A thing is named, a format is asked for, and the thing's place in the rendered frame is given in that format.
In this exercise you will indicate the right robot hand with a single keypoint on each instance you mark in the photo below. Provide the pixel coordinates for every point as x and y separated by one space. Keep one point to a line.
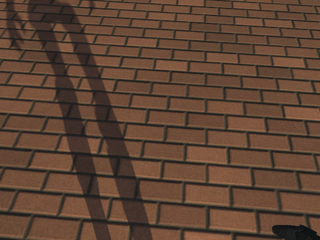
292 232

